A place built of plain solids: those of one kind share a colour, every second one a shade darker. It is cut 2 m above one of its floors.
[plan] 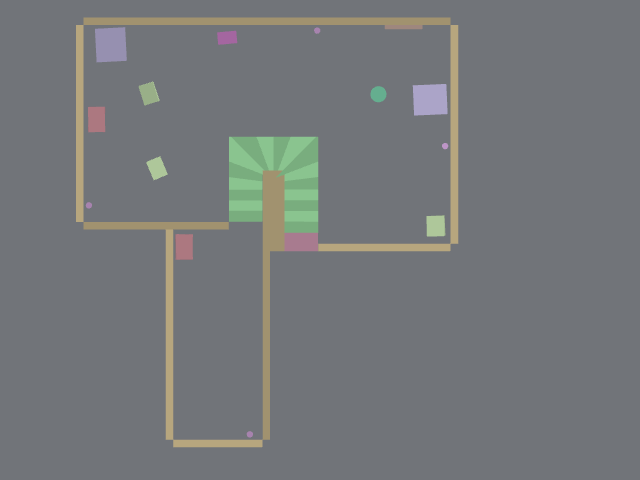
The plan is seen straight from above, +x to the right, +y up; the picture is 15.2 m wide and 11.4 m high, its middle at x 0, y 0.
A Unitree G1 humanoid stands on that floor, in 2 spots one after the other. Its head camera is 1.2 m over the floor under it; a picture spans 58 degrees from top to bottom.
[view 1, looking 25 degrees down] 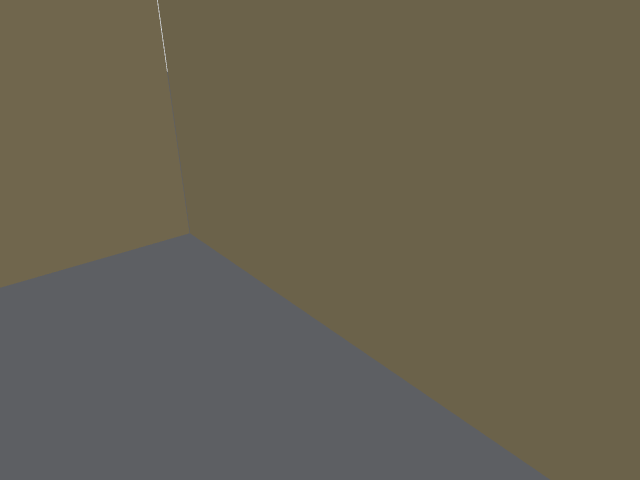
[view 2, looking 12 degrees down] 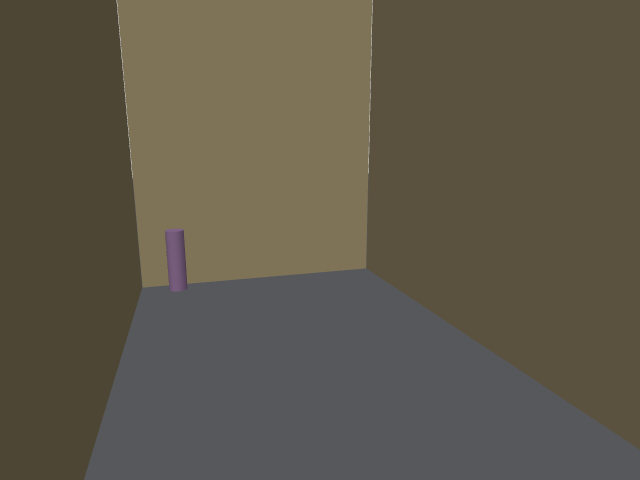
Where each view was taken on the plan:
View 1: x -2.39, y -2.14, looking -131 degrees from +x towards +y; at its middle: wall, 1.84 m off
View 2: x -1.79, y -0.82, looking -107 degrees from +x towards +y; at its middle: wall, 4.20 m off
